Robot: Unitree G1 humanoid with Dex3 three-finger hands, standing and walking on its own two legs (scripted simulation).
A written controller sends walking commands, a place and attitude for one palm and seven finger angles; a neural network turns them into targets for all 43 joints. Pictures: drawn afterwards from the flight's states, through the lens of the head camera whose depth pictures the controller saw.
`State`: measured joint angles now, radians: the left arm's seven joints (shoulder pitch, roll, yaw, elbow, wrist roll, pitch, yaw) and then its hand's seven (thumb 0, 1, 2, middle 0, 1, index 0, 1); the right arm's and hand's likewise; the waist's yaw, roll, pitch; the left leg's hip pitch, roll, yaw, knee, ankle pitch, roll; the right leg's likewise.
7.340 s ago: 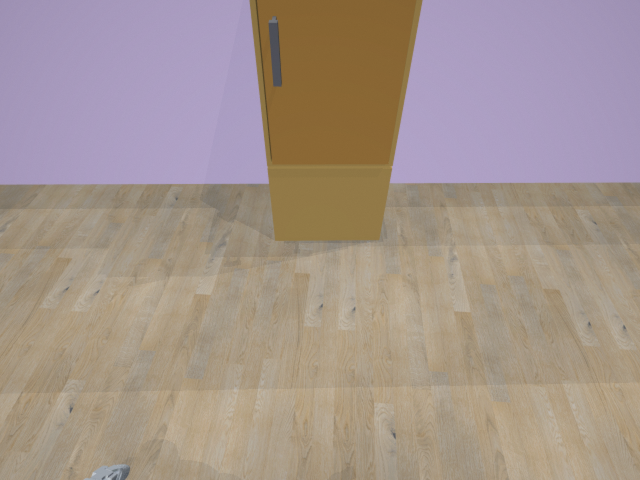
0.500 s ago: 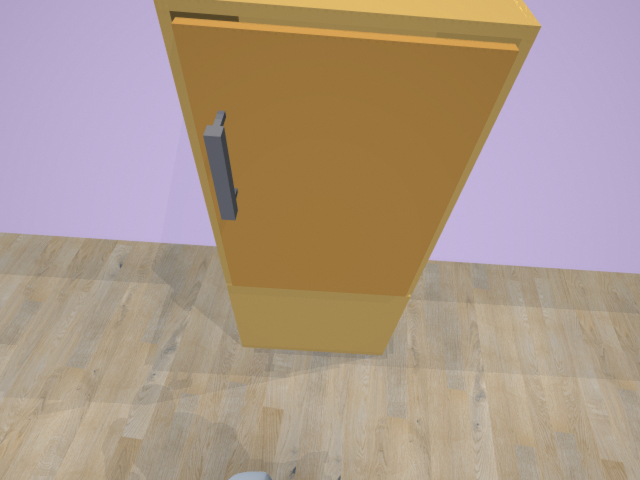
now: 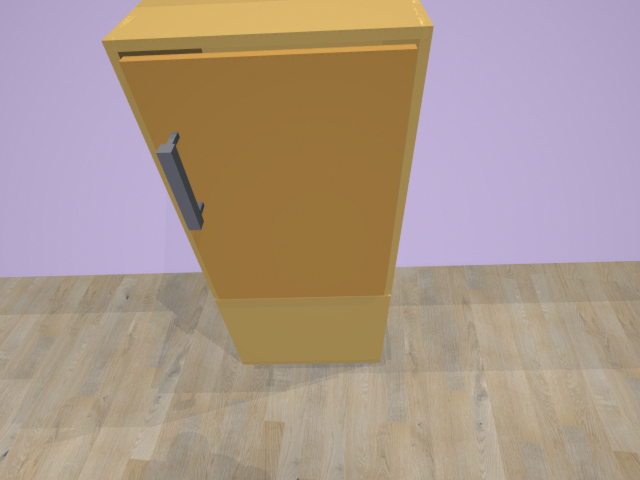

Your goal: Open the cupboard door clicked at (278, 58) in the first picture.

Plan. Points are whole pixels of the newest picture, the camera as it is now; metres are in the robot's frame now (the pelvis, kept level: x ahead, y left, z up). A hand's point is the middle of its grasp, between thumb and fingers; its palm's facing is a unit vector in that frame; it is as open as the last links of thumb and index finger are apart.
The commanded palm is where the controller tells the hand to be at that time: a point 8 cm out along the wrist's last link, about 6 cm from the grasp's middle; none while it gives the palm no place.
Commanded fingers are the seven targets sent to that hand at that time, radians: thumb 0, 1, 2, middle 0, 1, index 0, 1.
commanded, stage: come to a stop and stand still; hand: left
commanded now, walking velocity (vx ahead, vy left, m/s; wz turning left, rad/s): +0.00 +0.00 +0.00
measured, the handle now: (185, 182) +0.56 +0.26 +0.06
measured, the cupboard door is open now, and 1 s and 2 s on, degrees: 0 0 0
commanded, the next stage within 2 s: look again from close up in 0.40 s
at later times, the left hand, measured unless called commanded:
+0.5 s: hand out of the picture +0.00 +0.16 -0.16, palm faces +0.02 -0.98 -0.20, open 7.4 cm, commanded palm none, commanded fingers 0.00 0.90 0.90 -0.20 -0.30 -0.20 -0.30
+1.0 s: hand out of the picture +0.03 +0.17 -0.16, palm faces +0.02 -0.98 -0.18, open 7.4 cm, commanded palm none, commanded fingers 0.00 0.90 0.90 -0.20 -0.30 -0.20 -0.30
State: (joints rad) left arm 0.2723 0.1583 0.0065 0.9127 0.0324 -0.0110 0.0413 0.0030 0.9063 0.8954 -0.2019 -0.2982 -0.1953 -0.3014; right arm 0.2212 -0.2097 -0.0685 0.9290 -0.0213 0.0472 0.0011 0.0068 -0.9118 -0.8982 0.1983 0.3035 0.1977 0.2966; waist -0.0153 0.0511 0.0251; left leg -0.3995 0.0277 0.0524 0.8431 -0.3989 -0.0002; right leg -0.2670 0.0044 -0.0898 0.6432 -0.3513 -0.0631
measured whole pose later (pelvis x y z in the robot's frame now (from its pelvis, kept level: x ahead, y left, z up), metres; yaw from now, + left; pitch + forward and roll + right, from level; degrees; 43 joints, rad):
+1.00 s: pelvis +0.03 +0.00 +0.02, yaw +0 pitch +0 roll +1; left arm 0.29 0.16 -0.01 1.11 0.01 -0.03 0.03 0.01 0.91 0.90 -0.20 -0.30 -0.19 -0.30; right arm 0.26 -0.15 0.01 1.14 -0.02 -0.03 -0.04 0.02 -0.92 -0.90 0.20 0.30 0.20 0.30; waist 0.01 -0.01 0.01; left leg -0.15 0.01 0.09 0.44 -0.28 0.01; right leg -0.16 0.02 -0.08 0.46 -0.30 -0.06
